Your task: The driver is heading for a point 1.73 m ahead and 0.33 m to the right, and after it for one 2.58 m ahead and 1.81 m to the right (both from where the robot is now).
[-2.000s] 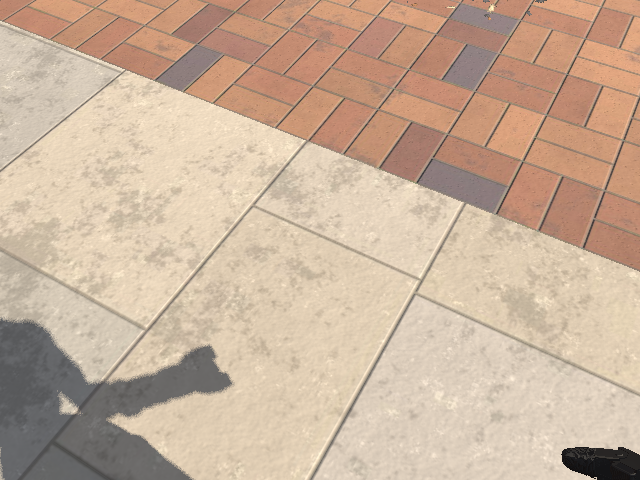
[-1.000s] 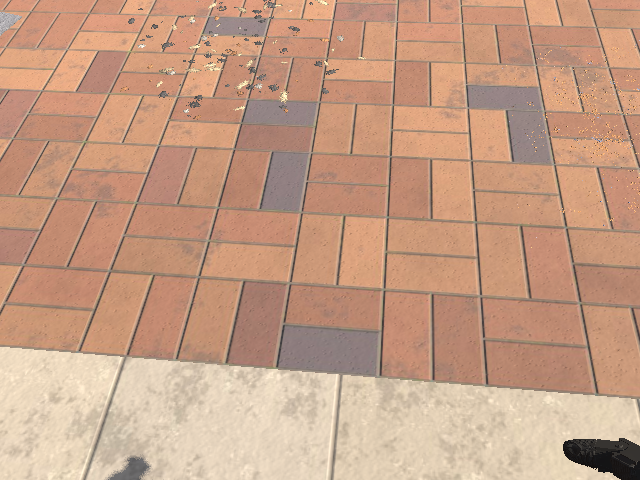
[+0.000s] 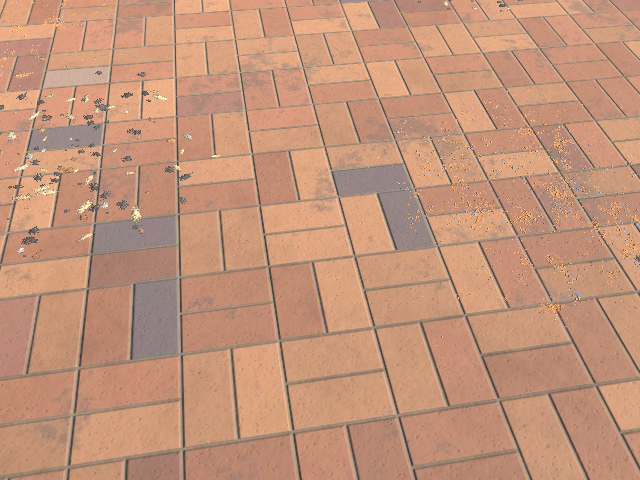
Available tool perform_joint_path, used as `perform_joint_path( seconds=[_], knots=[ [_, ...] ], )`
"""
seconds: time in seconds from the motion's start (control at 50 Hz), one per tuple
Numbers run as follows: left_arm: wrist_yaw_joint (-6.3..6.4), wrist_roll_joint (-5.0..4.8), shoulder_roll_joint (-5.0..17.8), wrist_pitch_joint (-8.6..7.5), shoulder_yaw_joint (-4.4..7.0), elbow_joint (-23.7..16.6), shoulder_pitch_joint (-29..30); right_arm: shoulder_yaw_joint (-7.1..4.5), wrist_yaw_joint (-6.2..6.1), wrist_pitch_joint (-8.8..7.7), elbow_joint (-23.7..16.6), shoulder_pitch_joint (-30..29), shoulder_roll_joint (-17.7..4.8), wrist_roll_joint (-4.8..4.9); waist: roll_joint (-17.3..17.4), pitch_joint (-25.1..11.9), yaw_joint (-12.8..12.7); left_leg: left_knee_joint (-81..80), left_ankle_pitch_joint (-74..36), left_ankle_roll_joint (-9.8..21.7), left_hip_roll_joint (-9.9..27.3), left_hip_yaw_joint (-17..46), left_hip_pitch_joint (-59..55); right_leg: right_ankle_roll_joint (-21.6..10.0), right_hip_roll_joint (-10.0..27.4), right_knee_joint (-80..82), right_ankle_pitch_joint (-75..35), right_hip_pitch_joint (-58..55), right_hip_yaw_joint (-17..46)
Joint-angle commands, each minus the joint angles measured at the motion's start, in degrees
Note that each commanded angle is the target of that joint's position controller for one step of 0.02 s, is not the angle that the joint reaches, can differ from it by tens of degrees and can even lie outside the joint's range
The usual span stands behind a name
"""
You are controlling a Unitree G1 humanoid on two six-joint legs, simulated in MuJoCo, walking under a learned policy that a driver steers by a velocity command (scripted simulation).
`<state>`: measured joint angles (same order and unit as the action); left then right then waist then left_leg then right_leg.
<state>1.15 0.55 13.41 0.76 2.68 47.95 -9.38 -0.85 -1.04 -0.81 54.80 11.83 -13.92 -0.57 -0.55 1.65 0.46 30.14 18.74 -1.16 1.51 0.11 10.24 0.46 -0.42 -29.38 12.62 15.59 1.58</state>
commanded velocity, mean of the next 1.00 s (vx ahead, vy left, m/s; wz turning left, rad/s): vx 0.00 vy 0.00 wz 0.00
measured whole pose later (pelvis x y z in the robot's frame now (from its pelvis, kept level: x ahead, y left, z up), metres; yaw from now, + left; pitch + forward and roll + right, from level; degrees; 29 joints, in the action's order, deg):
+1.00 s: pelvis +0.01 +0.02 +0.00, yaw +0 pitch -1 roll +0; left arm 2.8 -0.1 11.9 1.1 1.6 65.9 -10.8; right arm 0.1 -1.8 -0.6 62.1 17.5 -11.2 -0.2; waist -0.2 2.0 0.0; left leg 26.5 17.3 0.4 -0.2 -0.8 8.0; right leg 2.0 1.4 -26.8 11.8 13.9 2.5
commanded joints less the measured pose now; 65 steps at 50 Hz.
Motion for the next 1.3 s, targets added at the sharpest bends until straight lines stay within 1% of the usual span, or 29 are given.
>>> perform_joint_path(
  seconds=[0.02, 0.12, 0.32, 0.46, 0.6, 0.9, 1.3],
  knots=[
    [0.34, -0.21, 5.7, -0.57, 1.46, -1.7, 1.8, -1.24, -0.26, -0.40, -1.2, 0.5, -6.9, 0.12, 1.4, -2.8, 0.3, -6.4, -10.7, 1.2, 1.9, 1.9, 3.8, -1.8, 2.2, 2.3, -13.8, -6.8, 2.1],
    [0.80, -0.34, 6.2, -0.22, 1.59, 1.9, 1.1, -1.06, -0.28, -0.19, 0.3, 0.7, -6.7, 0.23, 0.6, -2.3, 0.3, -6.9, -12.3, 1.5, 1.6, 1.6, 3.0, -1.3, 2.3, 2.7, -14.7, -7.6, 1.9],
    [1.48, -0.48, 6.5, 0.20, 1.39, 8.0, 1.0, -0.76, -0.31, -0.02, 2.9, 1.4, -5.9, 0.22, 0.9, -1.0, 0.0, -8.6, -11.7, 1.8, 1.0, 1.2, 2.7, -0.6, 2.2, 4.1, -12.7, -8.0, 1.5],
    [1.61, -0.50, 6.2, 0.19, 1.04, 11.2, 0.8, -0.55, -0.51, 0.02, 4.2, 2.7, -5.4, 0.18, 1.1, -0.2, -0.2, -9.5, -9.7, 1.9, 0.6, 1.1, 3.0, -0.4, 2.1, 4.8, -10.6, -7.5, 1.2],
    [1.67, -0.53, 5.7, 0.13, 0.63, 13.6, 0.1, -0.32, -0.68, 0.00, 5.2, 4.5, -4.8, 0.19, 0.9, 0.5, -0.3, -10.0, -8.0, 1.9, 0.4, 1.0, 3.5, -0.3, 2.0, 5.3, -9.1, -6.8, 0.9],
    [1.78, -0.62, 4.6, 0.06, -0.20, 16.5, -2.2, 0.06, -0.86, -0.06, 6.3, 8.6, -3.2, 0.32, 0.7, 1.2, -0.5, -10.1, -7.2, 2.1, 0.0, 0.7, 4.0, -0.2, 1.9, 5.6, -7.9, -5.7, 0.6],
    [1.96, -0.76, 3.4, 0.04, -0.72, 17.2, -4.8, 0.11, -1.02, -0.15, 6.7, 12.4, -1.7, 0.49, 0.7, 1.8, -0.5, -9.7, -8.2, 2.1, -0.3, 0.4, 4.2, -0.3, 1.8, 5.2, -8.4, -5.2, 0.5]
  ],
)
Velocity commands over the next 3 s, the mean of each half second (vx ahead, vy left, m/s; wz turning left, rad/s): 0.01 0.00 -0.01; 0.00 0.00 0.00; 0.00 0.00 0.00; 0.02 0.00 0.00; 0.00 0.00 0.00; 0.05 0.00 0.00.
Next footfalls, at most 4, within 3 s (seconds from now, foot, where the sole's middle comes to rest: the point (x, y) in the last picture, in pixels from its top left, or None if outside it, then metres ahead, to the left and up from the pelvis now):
none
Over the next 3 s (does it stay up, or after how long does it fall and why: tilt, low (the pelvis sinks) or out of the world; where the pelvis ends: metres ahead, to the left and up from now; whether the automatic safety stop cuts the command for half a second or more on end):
stays up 0.03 0.01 0.00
